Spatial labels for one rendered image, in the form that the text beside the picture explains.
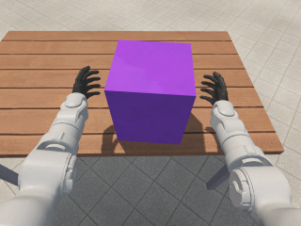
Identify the robot left hand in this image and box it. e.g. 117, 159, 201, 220
71, 66, 101, 99

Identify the robot right hand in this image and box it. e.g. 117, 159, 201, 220
199, 72, 229, 106

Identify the robot left forearm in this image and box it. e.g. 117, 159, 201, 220
18, 92, 88, 190

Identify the robot right upper arm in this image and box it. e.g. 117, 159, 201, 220
230, 166, 301, 226

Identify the robot left upper arm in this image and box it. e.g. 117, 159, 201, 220
0, 149, 78, 226

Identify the table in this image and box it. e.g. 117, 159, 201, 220
0, 31, 285, 190

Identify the carton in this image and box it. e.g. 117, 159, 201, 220
104, 40, 197, 145

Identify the robot right forearm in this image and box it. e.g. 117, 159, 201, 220
210, 100, 292, 201

